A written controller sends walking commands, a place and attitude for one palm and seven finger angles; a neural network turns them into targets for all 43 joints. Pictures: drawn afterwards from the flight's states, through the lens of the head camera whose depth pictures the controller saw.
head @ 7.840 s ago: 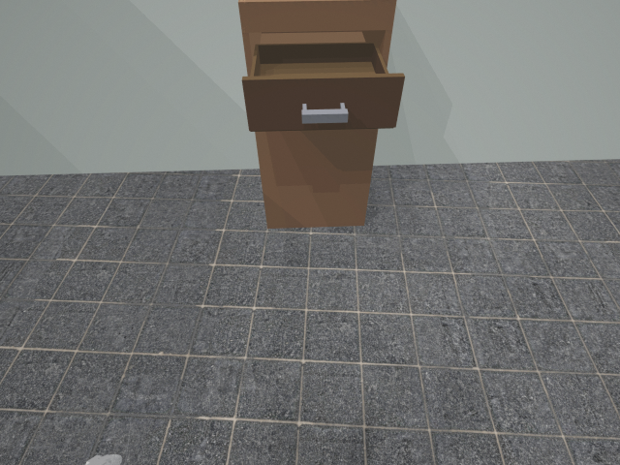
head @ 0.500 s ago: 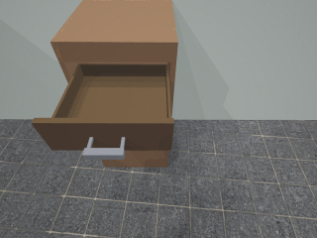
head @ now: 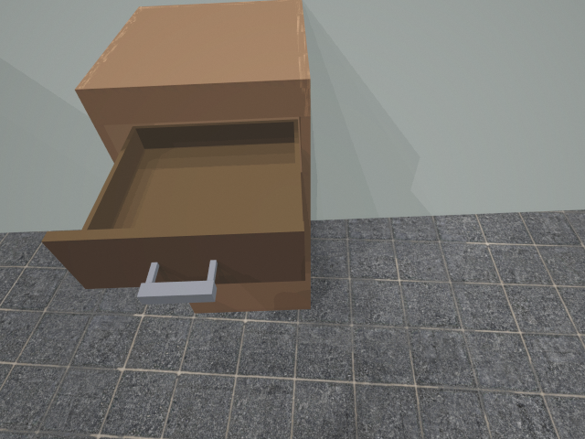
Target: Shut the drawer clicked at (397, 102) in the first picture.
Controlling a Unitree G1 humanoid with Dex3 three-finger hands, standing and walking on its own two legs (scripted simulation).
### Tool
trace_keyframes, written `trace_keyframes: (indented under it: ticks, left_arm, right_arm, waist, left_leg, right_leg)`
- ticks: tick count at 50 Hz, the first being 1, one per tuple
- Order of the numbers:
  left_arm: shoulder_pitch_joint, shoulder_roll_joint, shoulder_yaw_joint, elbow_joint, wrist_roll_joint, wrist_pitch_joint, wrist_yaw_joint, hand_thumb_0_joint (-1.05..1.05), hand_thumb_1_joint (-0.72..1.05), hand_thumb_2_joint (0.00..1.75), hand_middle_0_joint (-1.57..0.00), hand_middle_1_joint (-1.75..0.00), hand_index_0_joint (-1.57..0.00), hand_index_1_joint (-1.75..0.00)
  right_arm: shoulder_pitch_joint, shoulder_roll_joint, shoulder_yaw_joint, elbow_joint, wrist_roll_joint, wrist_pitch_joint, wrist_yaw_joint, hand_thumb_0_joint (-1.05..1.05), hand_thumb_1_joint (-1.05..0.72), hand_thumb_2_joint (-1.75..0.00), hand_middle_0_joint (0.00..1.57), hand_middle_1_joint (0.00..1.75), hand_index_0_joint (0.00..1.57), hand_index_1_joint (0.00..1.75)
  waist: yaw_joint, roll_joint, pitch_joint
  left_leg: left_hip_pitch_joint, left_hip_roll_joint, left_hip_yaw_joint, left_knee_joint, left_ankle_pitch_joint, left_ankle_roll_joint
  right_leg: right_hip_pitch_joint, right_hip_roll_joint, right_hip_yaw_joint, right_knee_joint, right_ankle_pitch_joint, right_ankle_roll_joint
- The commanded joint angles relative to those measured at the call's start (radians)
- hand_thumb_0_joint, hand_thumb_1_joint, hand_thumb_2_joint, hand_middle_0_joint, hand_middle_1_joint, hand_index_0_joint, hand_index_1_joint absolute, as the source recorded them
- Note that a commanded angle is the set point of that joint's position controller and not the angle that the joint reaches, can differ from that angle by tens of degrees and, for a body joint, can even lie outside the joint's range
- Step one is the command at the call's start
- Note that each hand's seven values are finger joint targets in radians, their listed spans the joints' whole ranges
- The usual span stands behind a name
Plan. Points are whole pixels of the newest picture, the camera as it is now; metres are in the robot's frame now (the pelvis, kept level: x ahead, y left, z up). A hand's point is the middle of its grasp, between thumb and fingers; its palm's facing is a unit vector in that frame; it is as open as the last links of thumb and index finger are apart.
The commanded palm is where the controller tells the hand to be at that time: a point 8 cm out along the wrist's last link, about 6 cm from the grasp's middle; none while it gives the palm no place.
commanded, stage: shuffle to correct the standing spot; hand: left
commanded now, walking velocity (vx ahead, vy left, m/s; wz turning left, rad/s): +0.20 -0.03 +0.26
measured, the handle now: (180, 280) +0.35 +0.20 +0.00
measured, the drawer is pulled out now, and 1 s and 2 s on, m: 0.30 0.30 0.30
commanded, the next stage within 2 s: come to a stop and stand still in 0.24 s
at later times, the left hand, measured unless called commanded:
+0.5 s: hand out of the picture +0.03 +0.16 -0.19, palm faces +0.08 -0.98 -0.20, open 7.4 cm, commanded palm none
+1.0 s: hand out of the picture +0.06 +0.20 -0.17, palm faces +0.02 -0.97 -0.25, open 7.4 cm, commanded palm none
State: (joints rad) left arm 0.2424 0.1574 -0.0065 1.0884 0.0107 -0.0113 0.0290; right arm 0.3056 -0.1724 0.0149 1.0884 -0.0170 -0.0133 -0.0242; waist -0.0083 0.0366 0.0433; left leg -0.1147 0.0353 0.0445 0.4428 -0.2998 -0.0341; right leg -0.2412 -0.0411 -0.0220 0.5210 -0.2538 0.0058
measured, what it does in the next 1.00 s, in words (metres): stands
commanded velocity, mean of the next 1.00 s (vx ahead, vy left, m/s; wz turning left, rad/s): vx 0.02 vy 0.00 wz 0.02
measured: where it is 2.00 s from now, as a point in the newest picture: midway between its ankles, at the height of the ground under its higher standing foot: outside the picture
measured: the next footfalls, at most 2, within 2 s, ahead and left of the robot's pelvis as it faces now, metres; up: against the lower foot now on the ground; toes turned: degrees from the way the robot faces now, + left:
none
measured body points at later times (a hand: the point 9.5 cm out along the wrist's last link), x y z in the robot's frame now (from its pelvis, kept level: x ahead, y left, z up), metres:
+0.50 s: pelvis +0.05 -0.01 -0.01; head +0.07 -0.01 +0.44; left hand +0.02 +0.21 -0.17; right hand +0.03 -0.22 -0.18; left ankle -0.02 +0.13 -0.74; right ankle +0.02 -0.12 -0.74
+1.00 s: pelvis +0.00 +0.00 -0.01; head +0.01 +0.00 +0.44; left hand +0.06 +0.25 -0.15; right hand +0.07 -0.25 -0.15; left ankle -0.02 +0.13 -0.74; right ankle +0.02 -0.12 -0.74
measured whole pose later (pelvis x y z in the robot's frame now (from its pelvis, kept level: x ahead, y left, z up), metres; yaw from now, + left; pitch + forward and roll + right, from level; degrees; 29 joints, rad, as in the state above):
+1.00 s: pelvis +0.00 +0.00 -0.01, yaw +2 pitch -1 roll +0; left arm 0.22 0.21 -0.01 0.98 0.02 0.00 0.04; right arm 0.21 -0.21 -0.04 0.99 -0.03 0.02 -0.01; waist -0.01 0.00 0.02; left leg -0.22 0.06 0.06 0.58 -0.34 -0.02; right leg -0.26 -0.04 -0.07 0.58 -0.30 0.01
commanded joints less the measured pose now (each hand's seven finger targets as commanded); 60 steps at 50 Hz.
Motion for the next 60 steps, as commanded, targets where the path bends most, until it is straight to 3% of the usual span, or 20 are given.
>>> trace_keyframes:
  ticks: [1, 6, 10, 15, 18, 20, 21, 22, 23, 25, 26, 28, 32, 37, 38, 40, 42, 45, 52, 60]
  left_arm:
    - [0.058, 0.13, 0.026, -0.019, -0.002, -0.015, 0.004, 0.0, 0.9, 0.9, -0.2, -0.3, -0.2, -0.3]
    - [0.071, 0.15, 0.042, -0.029, 0.008, -0.003, -0.006, 0.0, 0.9, 0.9, -0.2, -0.3, -0.2, -0.3]
    - [0.064, 0.141, 0.049, -0.044, 0.008, -0.004, -0.012, 0.0, 0.9, 0.9, -0.2, -0.3, -0.2, -0.3]
    - [0.08, 0.077, 0.043, -0.051, 0.012, -0.025, -0.02, 0.0, 0.9, 0.9, -0.2, -0.3, -0.2, -0.3]
    - [0.175, 0.108, 0.054, -0.009, 0.009, -0.037, -0.016, 0.0, 0.9, 0.9, -0.2, -0.3, -0.2, -0.3]
    - [0.25, 0.154, 0.067, 0.031, 0.006, -0.04, 0.0, 0.0, 0.9, 0.9, -0.2, -0.3, -0.2, -0.3]
    - [0.239, 0.141, 0.06, 0.036, 0.006, -0.038, 0.008, 0.0, 0.9, 0.9, -0.2, -0.3, -0.2, -0.3]
    - [0.195, 0.122, 0.049, 0.029, 0.011, -0.032, 0.014, 0.0, 0.9, 0.9, -0.2, -0.3, -0.2, -0.3]
    - [0.138, 0.109, 0.043, 0.016, 0.005, -0.026, 0.016, 0.0, 0.9, 0.9, -0.2, -0.3, -0.2, -0.3]
    - [0.1, 0.088, 0.037, -0.012, -0.006, -0.023, 0.019, 0.0, 0.9, 0.9, -0.2, -0.3, -0.2, -0.3]
    - [0.097, 0.095, 0.043, -0.013, -0.007, -0.019, 0.022, 0.0, 0.9, 0.9, -0.2, -0.3, -0.2, -0.3]
    - [0.09, 0.091, 0.049, -0.017, -0.008, -0.009, 0.026, 0.0, 0.9, 0.9, -0.2, -0.3, -0.2, -0.3]
    - [0.092, 0.086, 0.051, -0.022, 0.0, 0.005, 0.023, 0.0, 0.9, 0.9, -0.2, -0.3, -0.2, -0.3]
    - [0.088, 0.101, 0.044, -0.039, 0.003, -0.002, 0.017, 0.0, 0.9, 0.9, -0.2, -0.3, -0.2, -0.3]
    - [0.073, 0.247, 0.034, -0.105, 0.004, -0.008, 0.022, 0.0, 0.9, 0.9, -0.2, -0.3, -0.2, -0.3]
    - [0.068, 0.192, 0.044, -0.134, 0.003, -0.009, 0.017, 0.0, 0.9, 0.9, -0.2, -0.3, -0.2, -0.3]
    - [0.046, 0.2, 0.04, -0.145, 0.005, -0.014, 0.02, 0.0, 0.9, 0.9, -0.2, -0.3, -0.2, -0.3]
    - [-0.01, 0.207, 0.034, -0.164, 0.006, -0.01, 0.021, 0.0, 0.9, 0.9, -0.2, -0.3, -0.2, -0.3]
    - [-0.018, 0.183, 0.025, -0.171, 0.003, 0.003, 0.016, 0.0, 0.9, 0.9, -0.2, -0.3, -0.2, -0.3]
    - [0.028, 0.157, 0.016, -0.141, 0.005, 0.004, 0.011, 0.0, 0.9, 0.9, -0.2, -0.3, -0.2, -0.3]
  right_arm:
    - [0.067, -0.075, -0.01, -0.015, 0.002, -0.012, -0.002, 0.0, -0.9, -0.9, 0.2, 0.3, 0.2, 0.3]
    - [0.075, -0.064, -0.014, -0.021, -0.009, 0.003, 0.008, 0.0, -0.9, -0.9, 0.2, 0.3, 0.2, 0.3]
    - [0.122, -0.057, -0.016, -0.015, -0.011, -0.004, 0.009, 0.0, -0.9, -0.9, 0.2, 0.3, 0.2, 0.3]
    - [0.145, -0.113, -0.028, -0.002, -0.007, -0.031, -0.004, 0.0, -0.9, -0.9, 0.2, 0.3, 0.2, 0.3]
    - [0.099, -0.075, -0.023, -0.028, -0.002, -0.037, -0.01, 0.0, -0.9, -0.9, 0.2, 0.3, 0.2, 0.3]
    - [0.068, -0.034, -0.017, -0.044, 0.005, -0.033, -0.013, 0.0, -0.9, -0.9, 0.2, 0.3, 0.2, 0.3]
    - [0.047, -0.021, -0.014, -0.041, 0.009, -0.027, -0.016, 0.0, -0.9, -0.9, 0.2, 0.3, 0.2, 0.3]
    - [0.057, -0.008, -0.012, -0.03, 0.012, -0.024, -0.017, 0.0, -0.9, -0.9, 0.2, 0.3, 0.2, 0.3]
    - [0.1, 0.0, -0.015, -0.003, 0.016, -0.022, -0.017, 0.0, -0.9, -0.9, 0.2, 0.3, 0.2, 0.3]
    - [0.146, -0.058, -0.025, 0.029, 0.004, -0.03, -0.024, 0.0, -0.9, -0.9, 0.2, 0.3, 0.2, 0.3]
    - [0.13, -0.072, -0.031, 0.029, 0.008, -0.026, -0.028, 0.0, -0.9, -0.9, 0.2, 0.3, 0.2, 0.3]
    - [0.103, -0.075, -0.042, 0.011, 0.011, -0.014, -0.032, 0.0, -0.9, -0.9, 0.2, 0.3, 0.2, 0.3]
    - [0.04, -0.064, -0.047, -0.026, 0.009, -0.001, -0.032, 0.0, -0.9, -0.9, 0.2, 0.3, 0.2, 0.3]
    - [0.028, -0.059, -0.041, -0.043, 0.006, -0.002, -0.024, 0.0, -0.9, -0.9, 0.2, 0.3, 0.2, 0.3]
    - [-0.062, -0.158, -0.06, -0.122, -0.01, 0.004, -0.022, 0.0, -0.9, -0.9, 0.2, 0.3, 0.2, 0.3]
    - [-0.071, -0.125, -0.084, -0.153, -0.003, -0.008, -0.009, 0.0, -0.9, -0.9, 0.2, 0.3, 0.2, 0.3]
    - [-0.076, -0.086, -0.072, -0.162, 0.001, 0.015, 0.0, 0.0, -0.9, -0.9, 0.2, 0.3, 0.2, 0.3]
    - [-0.068, -0.088, -0.068, -0.158, -0.005, 0.024, 0.012, 0.0, -0.9, -0.9, 0.2, 0.3, 0.2, 0.3]
    - [-0.076, -0.133, -0.06, -0.145, -0.006, 0.006, 0.013, 0.0, -0.9, -0.9, 0.2, 0.3, 0.2, 0.3]
    - [-0.061, -0.144, -0.053, -0.117, -0.001, -0.001, 0.013, 0.0, -0.9, -0.9, 0.2, 0.3, 0.2, 0.3]
  waist:
    - [0.007, -0.04, -0.002]
    - [0.011, -0.091, 0.088]
    - [-0.009, -0.054, 0.12]
    - [0.004, 0.125, 0.07]
    - [0.041, -0.074, 0.032]
    - [0.054, -0.248, -0.016]
    - [0.047, -0.259, -0.004]
    - [0.024, -0.212, 0.0]
    - [-0.014, -0.137, -0.002]
    - [-0.006, 0.015, -0.046]
    - [-0.001, 0.079, -0.052]
    - [0.001, 0.081, -0.026]
    - [0.013, -0.013, 0.009]
    - [0.014, -0.056, -0.069]
    - [0.015, -0.099, -0.003]
    - [0.011, -0.098, -0.144]
    - [0.004, -0.207, -0.097]
    - [-0.017, -0.147, 0.0]
    - [0.004, 0.035, 0.024]
    - [0.011, 0.006, 0.014]
  left_leg:
    - [-0.076, 0.047, -0.032, -0.074, 0.128, 0.041]
    - [-0.154, -0.001, -0.013, -0.004, -0.11, 0.052]
    - [-0.129, 0.009, -0.024, -0.007, -0.092, 0.064]
    - [-0.087, 0.131, -0.128, -0.054, 0.208, 0.125]
    - [-0.169, 0.036, -0.004, 0.126, 0.267, 0.081]
    - [-0.262, -0.014, 0.048, 0.251, 0.01, 0.039]
    - [-0.259, -0.002, 0.03, 0.241, -0.164, 0.032]
    - [-0.204, 0.01, 0.021, 0.154, -0.152, 0.03]
    - [-0.095, 0.019, 0.018, 0.007, 0.067, 0.029]
    - [0.036, 0.081, 0.007, 0.035, 0.724, 0.043]
    - [0.07, 0.094, 0.012, 0.054, 0.872, 0.043]
    - [0.101, 0.113, 0.004, 0.051, 0.951, 0.05]
    - [0.041, 0.095, 0.008, 0.005, 0.655, 0.056]
    - [0.033, 0.082, 0.0, -0.026, 0.457, 0.045]
    - [-0.011, 0.047, -0.038, -0.037, 0.373, 0.057]
    - [-0.06, 0.04, -0.01, 0.096, 0.231, 0.054]
    - [-0.145, 0.0, -0.003, 0.141, -0.021, 0.033]
    - [-0.11, 0.009, -0.012, 0.127, 0.01, 0.036]
    - [-0.168, 0.071, -0.072, -0.027, 0.053, 0.056]
    - [-0.162, 0.084, -0.085, -0.094, 0.017, 0.069]
  right_leg:
    - [0.071, -0.073, 0.067, -0.088, 0.164, -0.045]
    - [-0.033, -0.086, 0.117, -0.16, -0.3, -0.074]
    - [-0.105, -0.068, 0.098, -0.128, -0.329, -0.086]
    - [-0.051, 0.019, -0.054, 0.119, -0.026, -0.067]
    - [0.102, -0.063, 0.056, 0.061, 0.289, -0.099]
    - [0.23, -0.202, 0.183, -0.02, 0.705, -0.146]
    - [0.222, -0.231, 0.193, -0.028, 0.858, -0.172]
    - [0.187, -0.221, 0.154, -0.007, 0.929, -0.164]
    - [0.14, -0.171, 0.082, 0.048, 0.918, -0.122]
    - [0.097, -0.066, 0.002, 0.105, 0.655, -0.04]
    - [0.083, -0.061, -0.003, 0.097, 0.563, -0.032]
    - [0.04, -0.048, -0.008, 0.081, 0.45, -0.029]
    - [0.042, -0.068, 0.023, 0.031, 0.468, -0.028]
    - [0.102, -0.091, 0.042, -0.012, 0.515, -0.043]
    - [0.08, -0.03, 0.052, 0.019, 0.409, -0.032]
    - [0.094, -0.112, 0.129, -0.011, 0.44, -0.056]
    - [0.057, -0.178, 0.195, -0.125, 0.216, -0.083]
    - [-0.09, -0.158, 0.173, -0.184, -0.039, -0.079]
    - [-0.048, -0.058, 0.039, -0.084, -0.031, -0.018]
    - [-0.006, -0.056, 0.011, -0.082, 0.024, -0.002]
